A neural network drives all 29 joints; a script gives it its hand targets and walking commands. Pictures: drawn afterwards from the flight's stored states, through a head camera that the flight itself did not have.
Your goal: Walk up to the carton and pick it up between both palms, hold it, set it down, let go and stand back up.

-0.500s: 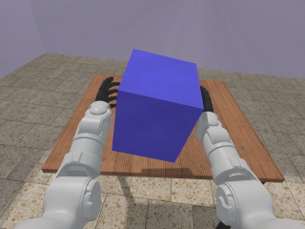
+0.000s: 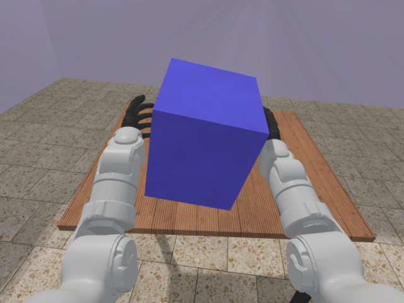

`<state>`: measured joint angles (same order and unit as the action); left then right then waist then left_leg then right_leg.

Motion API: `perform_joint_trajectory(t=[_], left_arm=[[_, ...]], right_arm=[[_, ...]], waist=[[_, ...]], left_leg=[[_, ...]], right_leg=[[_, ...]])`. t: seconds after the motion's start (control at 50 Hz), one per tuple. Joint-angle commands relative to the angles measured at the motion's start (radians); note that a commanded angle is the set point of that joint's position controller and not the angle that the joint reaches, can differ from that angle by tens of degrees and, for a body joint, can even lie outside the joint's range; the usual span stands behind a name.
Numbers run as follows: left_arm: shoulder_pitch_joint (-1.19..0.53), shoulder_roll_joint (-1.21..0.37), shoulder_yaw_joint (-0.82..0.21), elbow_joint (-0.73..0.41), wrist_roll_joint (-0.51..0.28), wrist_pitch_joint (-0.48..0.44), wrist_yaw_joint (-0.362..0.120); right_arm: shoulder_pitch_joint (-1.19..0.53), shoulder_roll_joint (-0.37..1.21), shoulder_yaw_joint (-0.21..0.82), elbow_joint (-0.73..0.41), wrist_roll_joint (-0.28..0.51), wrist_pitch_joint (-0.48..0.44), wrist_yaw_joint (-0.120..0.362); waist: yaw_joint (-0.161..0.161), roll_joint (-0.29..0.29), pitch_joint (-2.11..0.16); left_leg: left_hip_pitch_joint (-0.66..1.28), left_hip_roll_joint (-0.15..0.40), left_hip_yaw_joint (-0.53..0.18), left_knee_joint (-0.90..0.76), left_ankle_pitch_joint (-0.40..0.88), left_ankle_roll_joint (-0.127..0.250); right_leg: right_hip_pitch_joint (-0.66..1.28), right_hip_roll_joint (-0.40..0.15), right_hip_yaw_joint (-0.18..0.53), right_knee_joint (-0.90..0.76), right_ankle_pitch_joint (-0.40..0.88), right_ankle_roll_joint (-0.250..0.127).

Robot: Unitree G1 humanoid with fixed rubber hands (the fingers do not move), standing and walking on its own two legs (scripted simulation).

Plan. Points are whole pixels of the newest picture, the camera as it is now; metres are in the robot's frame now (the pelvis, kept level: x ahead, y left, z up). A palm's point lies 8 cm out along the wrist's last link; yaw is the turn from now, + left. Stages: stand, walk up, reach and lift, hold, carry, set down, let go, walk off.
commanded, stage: reach and lift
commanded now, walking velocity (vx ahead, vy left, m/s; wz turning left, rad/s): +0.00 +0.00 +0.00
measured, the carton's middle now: (201, 135) +0.41 -0.01 +0.19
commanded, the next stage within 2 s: hold in 0.66 s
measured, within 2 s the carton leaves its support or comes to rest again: neither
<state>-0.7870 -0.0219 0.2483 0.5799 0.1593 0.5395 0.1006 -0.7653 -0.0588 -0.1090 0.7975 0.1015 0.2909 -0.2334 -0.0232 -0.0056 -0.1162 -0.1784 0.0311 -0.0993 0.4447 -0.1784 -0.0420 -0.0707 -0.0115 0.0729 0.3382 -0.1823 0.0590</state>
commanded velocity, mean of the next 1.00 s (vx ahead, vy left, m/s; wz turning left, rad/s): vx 0.00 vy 0.00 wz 0.00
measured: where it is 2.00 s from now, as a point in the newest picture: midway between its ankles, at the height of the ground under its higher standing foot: outside the picture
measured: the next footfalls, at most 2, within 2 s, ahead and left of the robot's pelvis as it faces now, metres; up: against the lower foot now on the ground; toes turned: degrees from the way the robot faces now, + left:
none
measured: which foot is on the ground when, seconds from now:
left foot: down 0.00-1.00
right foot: down 0.00-1.00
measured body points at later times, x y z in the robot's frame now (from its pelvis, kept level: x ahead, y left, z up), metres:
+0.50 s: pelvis +0.00 +0.00 +0.00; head -0.08 +0.02 +0.44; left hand +0.39 +0.14 +0.22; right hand +0.39 -0.14 +0.21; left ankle +0.05 +0.14 -0.74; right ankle +0.01 -0.16 -0.74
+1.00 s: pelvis +0.00 +0.00 +0.00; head -0.10 +0.02 +0.44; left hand +0.37 +0.15 +0.23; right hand +0.38 -0.14 +0.23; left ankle +0.05 +0.14 -0.74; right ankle +0.01 -0.16 -0.74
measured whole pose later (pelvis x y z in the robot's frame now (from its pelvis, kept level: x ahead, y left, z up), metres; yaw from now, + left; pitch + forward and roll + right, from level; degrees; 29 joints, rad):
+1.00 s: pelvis +0.00 +0.00 +0.00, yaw +0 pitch -6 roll -2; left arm -0.79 -0.03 0.29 0.46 0.20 0.66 0.08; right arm -0.80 -0.07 -0.07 0.73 0.17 0.40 -0.26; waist -0.02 -0.02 -0.12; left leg -0.16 0.03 -0.10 0.44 -0.17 -0.04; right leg -0.04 -0.01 0.07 0.32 -0.17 0.06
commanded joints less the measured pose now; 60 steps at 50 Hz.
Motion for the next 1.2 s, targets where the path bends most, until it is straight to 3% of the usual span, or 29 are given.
perform_joint_trajectory(t=[0.0, 0.08, 0.14, 0.2, 0.26, 0.34, 0.36, 0.44, 0.46, 0.52, 0.56, 0.68, 0.78, 0.84, 0.94, 1.04, 1.18], left_arm=[[-0.642, -0.684, -0.273, -0.059, 0.034, -0.004, -0.195], [-0.729, -0.699, -0.32, -0.125, 0.001, -0.02, -0.193], [-0.78, -0.748, -0.401, -0.191, -0.045, -0.04, -0.17], [-0.794, -0.793, -0.495, -0.29, -0.103, -0.055, -0.139], [-0.763, -0.804, -0.542, -0.331, -0.125, -0.048, -0.119], [-0.724, -0.757, -0.49, -0.284, -0.092, -0.015, -0.128], [-0.682, -0.735, -0.453, -0.251, -0.074, -0.004, -0.135], [-0.648, -0.657, -0.311, -0.13, 0.012, 0.035, -0.181], [-0.649, -0.657, -0.307, -0.133, 0.022, 0.036, -0.189], [-0.699, -0.669, -0.311, -0.17, 0.019, 0.04, -0.204], [-0.721, -0.687, -0.35, -0.196, -0.007, 0.04, -0.202], [-0.767, -0.745, -0.481, -0.308, -0.082, 0.021, -0.159], [-0.754, -0.754, -0.507, -0.375, -0.108, 0.035, -0.145], [-0.708, -0.727, -0.47, -0.313, -0.077, 0.067, -0.159], [-0.676, -0.66, -0.333, -0.216, 0.019, 0.108, -0.206], [-0.747, -0.676, -0.347, -0.237, 0.006, 0.11, -0.223], [-0.814, -0.726, -0.416, -0.291, -0.055, 0.09, -0.193]], right_arm=[[-1.004, 0.618, 0.318, -0.32, 0.15, -0.032, 0.139], [-1.054, 0.635, 0.328, -0.357, 0.162, -0.045, 0.145], [-1.069, 0.654, 0.344, -0.402, 0.179, -0.055, 0.15], [-1.085, 0.689, 0.411, -0.51, 0.215, -0.066, 0.149], [-1.038, 0.673, 0.43, -0.523, 0.25, -0.054, 0.138], [-1.014, 0.65, 0.424, -0.49, 0.254, -0.026, 0.124], [-1.005, 0.644, 0.42, -0.482, 0.249, -0.017, 0.118], [-0.995, 0.608, 0.352, -0.354, 0.197, 0.013, 0.117], [-0.975, 0.611, 0.344, -0.319, 0.195, 0.015, 0.117], [-1.012, 0.615, 0.346, -0.347, 0.205, 0.012, 0.121], [-1.047, 0.621, 0.362, -0.398, 0.22, 0.005, 0.122], [-1.066, 0.656, 0.433, -0.518, 0.269, 0.0, 0.117], [-1.041, 0.665, 0.468, -0.574, 0.314, 0.022, 0.099], [-1.033, 0.639, 0.445, -0.568, 0.298, 0.042, 0.089], [-0.995, 0.597, 0.366, -0.396, 0.252, 0.079, 0.094], [-1.068, 0.619, 0.361, -0.422, 0.251, 0.076, 0.105], [-1.133, 0.66, 0.402, -0.521, 0.279, 0.062, 0.106]], waist=[[-0.004, -0.039, -0.195], [-0.007, -0.018, -0.294], [-0.025, 0.034, -0.42], [-0.028, 0.058, -0.551], [-0.036, 0.079, -0.553], [-0.031, 0.061, -0.45], [-0.022, 0.02, -0.407], [-0.004, -0.035, -0.225], [-0.009, -0.02, -0.205], [-0.009, -0.012, -0.246], [-0.027, 0.006, -0.303], [-0.036, 0.067, -0.492], [-0.037, 0.057, -0.51], [-0.044, 0.03, -0.415], [-0.023, 0.005, -0.215], [-0.034, 0.016, -0.265], [-0.032, 0.032, -0.412]], left_leg=[[0.161, -0.065, 0.087, -0.144, 0.091, 0.038], [0.192, -0.06, 0.08, -0.132, 0.136, 0.019], [0.254, -0.058, 0.073, -0.108, 0.181, -0.002], [0.326, -0.058, 0.063, -0.062, 0.316, -0.021], [0.359, -0.052, 0.053, -0.029, 0.415, -0.045], [0.32, -0.057, 0.06, -0.044, 0.362, -0.029], [0.298, -0.061, 0.065, -0.051, 0.349, -0.015], [0.197, -0.061, 0.087, -0.112, 0.183, 0.02], [0.187, -0.064, 0.092, -0.121, 0.173, 0.018], [0.195, -0.061, 0.09, -0.128, 0.16, 0.018], [0.21, -0.06, 0.08, -0.116, 0.197, 0.012], [0.305, -0.06, 0.068, -0.064, 0.336, -0.02], [0.316, -0.062, 0.066, -0.033, 0.414, -0.024], [0.274, -0.062, 0.066, -0.055, 0.333, -0.013], [0.17, -0.061, 0.088, -0.125, 0.135, 0.016], [0.163, -0.061, 0.089, -0.129, 0.113, 0.018], [0.215, -0.061, 0.085, -0.103, 0.18, 0.005]], right_leg=[[0.019, 0.09, -0.119, -0.119, -0.019, -0.018], [0.033, 0.1, -0.126, -0.102, 0.011, -0.026], [0.018, 0.108, -0.133, -0.092, 0.037, -0.032], [0.023, 0.12, -0.136, -0.074, 0.133, -0.031], [0.011, 0.133, -0.135, -0.073, 0.181, -0.035], [0.013, 0.126, -0.125, -0.092, 0.148, -0.03], [0.028, 0.124, -0.124, -0.096, 0.153, -0.02], [0.029, 0.105, -0.113, -0.122, 0.028, -0.021], [0.036, 0.104, -0.114, -0.122, 0.026, -0.024], [0.049, 0.105, -0.113, -0.113, 0.012, -0.029], [0.067, 0.107, -0.117, -0.104, 0.046, -0.028], [0.061, 0.125, -0.119, -0.084, 0.15, -0.033], [0.077, 0.134, -0.108, -0.078, 0.214, -0.028], [0.069, 0.127, -0.108, -0.097, 0.152, -0.026], [0.05, 0.106, -0.099, -0.123, 0.002, -0.032], [0.066, 0.105, -0.1, -0.109, 0.001, -0.032], [0.064, 0.117, -0.105, -0.096, 0.049, -0.034]])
